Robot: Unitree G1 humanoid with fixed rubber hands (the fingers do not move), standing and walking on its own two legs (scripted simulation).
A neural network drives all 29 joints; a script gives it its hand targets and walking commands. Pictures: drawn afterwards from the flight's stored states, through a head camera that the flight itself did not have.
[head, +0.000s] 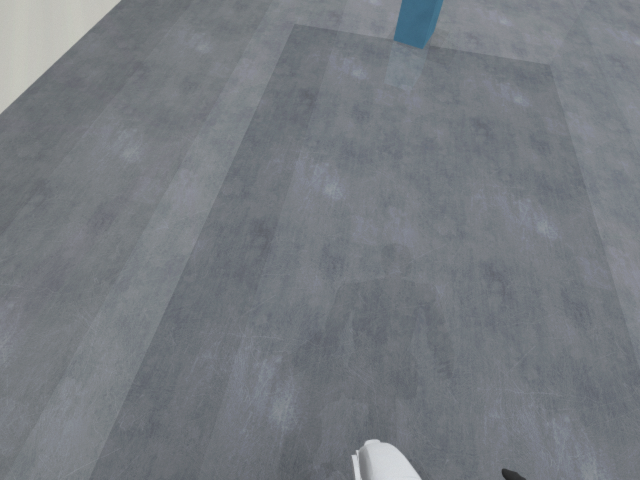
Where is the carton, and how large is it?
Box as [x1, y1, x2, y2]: [394, 0, 442, 48]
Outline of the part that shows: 442,0 402,0 394,40 422,48 434,29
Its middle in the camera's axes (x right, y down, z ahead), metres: +0.60 -1.37 +2.34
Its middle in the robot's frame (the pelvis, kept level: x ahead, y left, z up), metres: +2.59 -0.57 -0.62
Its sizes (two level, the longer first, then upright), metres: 0.249 0.191 0.295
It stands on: the floor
